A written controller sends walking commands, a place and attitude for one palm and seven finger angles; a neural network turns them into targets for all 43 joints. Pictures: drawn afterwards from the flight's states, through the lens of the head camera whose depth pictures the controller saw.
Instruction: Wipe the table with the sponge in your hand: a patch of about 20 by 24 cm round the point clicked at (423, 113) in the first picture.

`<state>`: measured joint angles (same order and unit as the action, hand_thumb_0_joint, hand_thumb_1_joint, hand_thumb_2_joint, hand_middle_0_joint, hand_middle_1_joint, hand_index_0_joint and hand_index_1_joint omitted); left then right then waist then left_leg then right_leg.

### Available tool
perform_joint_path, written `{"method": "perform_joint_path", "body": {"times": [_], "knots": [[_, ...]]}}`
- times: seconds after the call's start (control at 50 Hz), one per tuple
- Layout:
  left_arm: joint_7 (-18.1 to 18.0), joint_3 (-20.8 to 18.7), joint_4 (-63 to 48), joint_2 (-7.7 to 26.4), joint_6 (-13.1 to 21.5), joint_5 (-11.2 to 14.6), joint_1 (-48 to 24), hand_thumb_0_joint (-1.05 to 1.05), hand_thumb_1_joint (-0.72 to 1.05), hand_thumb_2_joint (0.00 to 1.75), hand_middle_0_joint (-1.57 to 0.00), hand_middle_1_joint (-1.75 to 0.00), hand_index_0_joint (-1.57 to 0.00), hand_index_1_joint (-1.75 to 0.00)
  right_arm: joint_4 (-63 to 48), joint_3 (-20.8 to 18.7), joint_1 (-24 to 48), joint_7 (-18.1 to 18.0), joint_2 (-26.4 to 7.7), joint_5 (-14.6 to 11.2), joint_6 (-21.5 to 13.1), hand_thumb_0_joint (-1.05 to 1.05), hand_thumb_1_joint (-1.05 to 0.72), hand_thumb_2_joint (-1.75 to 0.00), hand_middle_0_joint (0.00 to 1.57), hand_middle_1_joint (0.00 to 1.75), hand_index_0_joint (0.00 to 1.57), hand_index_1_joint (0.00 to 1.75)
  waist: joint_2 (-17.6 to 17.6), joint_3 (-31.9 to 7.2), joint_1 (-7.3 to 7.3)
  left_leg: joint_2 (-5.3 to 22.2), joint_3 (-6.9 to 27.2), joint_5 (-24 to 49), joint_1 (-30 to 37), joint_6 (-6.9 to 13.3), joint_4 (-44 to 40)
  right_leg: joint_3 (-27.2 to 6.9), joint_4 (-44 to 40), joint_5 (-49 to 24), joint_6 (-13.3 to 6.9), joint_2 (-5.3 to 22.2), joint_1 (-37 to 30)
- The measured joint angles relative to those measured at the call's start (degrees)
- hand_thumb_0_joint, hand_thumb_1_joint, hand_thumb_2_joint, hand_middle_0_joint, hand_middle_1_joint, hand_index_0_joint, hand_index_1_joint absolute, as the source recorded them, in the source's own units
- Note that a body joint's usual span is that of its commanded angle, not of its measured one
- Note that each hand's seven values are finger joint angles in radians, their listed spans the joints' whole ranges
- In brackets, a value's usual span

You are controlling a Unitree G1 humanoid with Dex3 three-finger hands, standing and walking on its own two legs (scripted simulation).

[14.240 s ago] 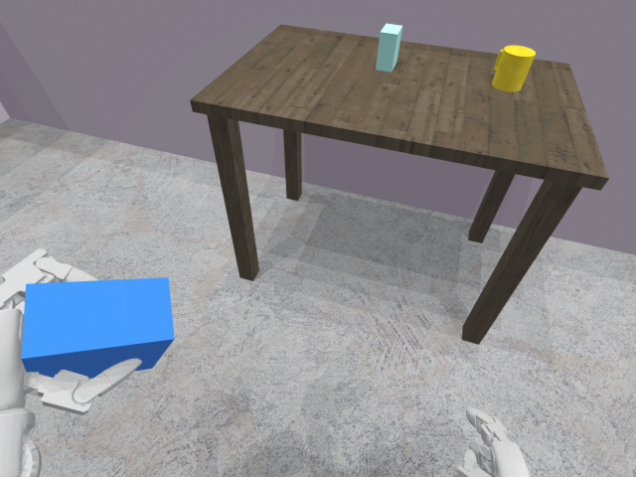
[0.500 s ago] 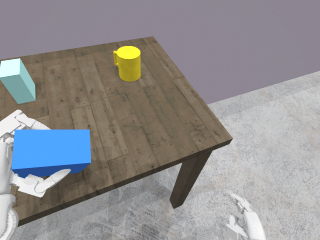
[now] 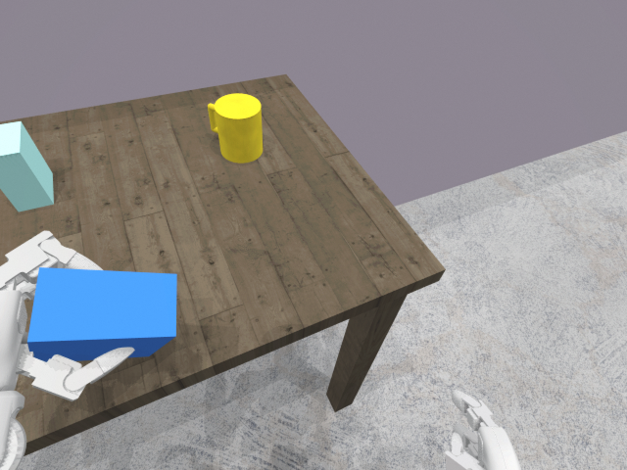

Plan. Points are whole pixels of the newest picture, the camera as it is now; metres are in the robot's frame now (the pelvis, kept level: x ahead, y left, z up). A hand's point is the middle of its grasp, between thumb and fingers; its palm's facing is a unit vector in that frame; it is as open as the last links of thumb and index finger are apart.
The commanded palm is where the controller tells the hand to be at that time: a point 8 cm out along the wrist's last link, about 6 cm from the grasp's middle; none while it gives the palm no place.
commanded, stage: come to a stop and stand still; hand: left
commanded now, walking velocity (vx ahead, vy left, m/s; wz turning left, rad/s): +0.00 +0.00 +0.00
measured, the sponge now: (122, 319) +0.23 +0.22 +0.12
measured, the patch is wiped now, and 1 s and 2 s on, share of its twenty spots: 0.00 0.00 0.00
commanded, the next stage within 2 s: look again from close up in 0.46 s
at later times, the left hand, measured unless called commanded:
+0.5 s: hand (55, 303) +0.22 +0.26 +0.16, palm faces +0.40 -0.85 -0.35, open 9.9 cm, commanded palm +0.16 +0.29 +0.18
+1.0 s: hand (31, 292) +0.22 +0.27 +0.18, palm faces +0.40 -0.80 -0.45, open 9.9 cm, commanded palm +0.14 +0.30 +0.18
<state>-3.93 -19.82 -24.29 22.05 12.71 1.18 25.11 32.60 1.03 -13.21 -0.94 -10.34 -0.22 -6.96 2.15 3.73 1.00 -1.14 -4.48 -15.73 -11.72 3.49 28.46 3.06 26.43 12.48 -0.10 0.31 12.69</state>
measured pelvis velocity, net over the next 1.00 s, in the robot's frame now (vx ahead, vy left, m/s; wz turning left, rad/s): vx -0.01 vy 0.01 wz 0.05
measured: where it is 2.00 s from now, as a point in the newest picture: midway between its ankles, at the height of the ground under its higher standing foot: outside the picture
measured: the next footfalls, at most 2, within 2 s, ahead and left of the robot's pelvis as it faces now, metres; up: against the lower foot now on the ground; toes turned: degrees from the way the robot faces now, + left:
none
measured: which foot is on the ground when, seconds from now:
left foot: down 0.00-1.00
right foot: down 0.00-1.00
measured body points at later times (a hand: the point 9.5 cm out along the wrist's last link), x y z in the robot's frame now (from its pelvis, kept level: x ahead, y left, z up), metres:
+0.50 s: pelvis +0.00 +0.01 +0.00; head +0.03 +0.04 +0.45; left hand +0.19 +0.30 +0.18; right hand +0.19 -0.21 -0.06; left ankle +0.00 +0.07 -0.74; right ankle +0.02 -0.12 -0.74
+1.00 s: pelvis -0.01 +0.01 +0.00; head +0.02 +0.04 +0.45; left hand +0.19 +0.31 +0.20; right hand +0.17 -0.20 -0.07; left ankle +0.00 +0.07 -0.74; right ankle +0.01 -0.12 -0.74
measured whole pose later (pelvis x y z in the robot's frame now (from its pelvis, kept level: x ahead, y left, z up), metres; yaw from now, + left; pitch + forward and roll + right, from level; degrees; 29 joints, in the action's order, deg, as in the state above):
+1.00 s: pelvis -0.01 +0.01 +0.00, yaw +3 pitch -2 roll -2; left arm -4.3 -20.3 -26.2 26.8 12.2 -0.7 16.8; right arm 30.6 2.0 -14.5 -2.7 -11.4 -0.6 -7.0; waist 2.1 4.3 2.4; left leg -2.4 -2.5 -14.9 -12.6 4.3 28.8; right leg 2.1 27.2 13.0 0.5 0.1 12.2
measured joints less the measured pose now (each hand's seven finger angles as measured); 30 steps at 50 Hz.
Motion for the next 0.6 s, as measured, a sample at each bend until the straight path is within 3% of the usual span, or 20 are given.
{"method": "perform_joint_path", "body": {"times": [0.08, 0.14, 0.24, 0.34, 0.6], "knots": [[-1.5, -3.3, -0.5, 0.2, -0.2, 0.4, -3.9, -0.01, -0.48, 1.03, -0.76, -1.34, -0.76, -1.34, 0.6, 0.0, 0.4, -0.2, -0.6, 0.1, -0.9, 0.02, -0.90, -0.90, 0.20, 0.30, 0.20, 0.30, 0.3, 0.8, 1.27, 0.4, 0.6, -0.1, 0.0, -0.2, 0.3, 0.6, -0.9, -0.4, -0.3, -0.4, -0.7], [-2.3, -2.8, -2.3, -1.7, 0.2, 0.6, -5.1, -0.01, -0.48, 1.03, -0.76, -1.34, -0.76, -1.34, 1.0, -0.3, 1.2, 0.1, -1.3, 0.2, -1.5, 0.02, -0.90, -0.90, 0.20, 0.30, 0.20, 0.30, -0.1, 0.6, 1.58, 0.6, 0.6, -0.2, 0.2, -0.2, 0.3, 0.6, -1.7, -0.8, -0.2, -0.6, -1.2], [-1.9, 0.4, -2.6, -3.4, 0.5, 0.2, -3.6, -0.01, -0.47, 1.03, -0.76, -1.35, -0.76, -1.34, 0.6, -0.5, 2.7, 0.4, -1.2, 0.2, -1.3, 0.02, -0.90, -0.90, 0.20, 0.30, 0.20, 0.30, -0.6, -0.7, 0.73, 0.4, 0.2, -0.1, 0.6, 0.0, -0.3, 0.2, -2.4, -1.0, 0.1, -0.5, -1.6], [-1.3, 0.4, -0.4, -2.0, -0.8, 0.3, -2.0, 0.00, -0.47, 1.03, -0.76, -1.35, -0.76, -1.34, -0.6, -0.2, 3.1, -0.1, -0.3, 0.1, -0.4, 0.01, -0.90, -0.90, 0.20, 0.30, 0.20, 0.30, -0.2, -0.6, -0.08, 0.3, 0.1, 0.3, 0.8, 0.1, -1.1, 0.1, -3.0, -1.4, 0.2, -0.4, -1.7], [-2.1, -0.7, -4.6, -1.5, -0.4, 0.5, -2.1, -0.01, -0.47, 1.04, -0.76, -1.35, -0.76, -1.34, 0.6, 0.0, 2.1, 0.1, -0.3, 0.1, -0.4, 0.02, -0.90, -0.90, 0.20, 0.30, 0.21, 0.30, 0.0, 1.1, 1.07, -0.3, 0.3, 0.7, 0.8, 0.6, -1.3, 0.3, -3.4, -1.8, 0.8, 0.1, -1.9]]}}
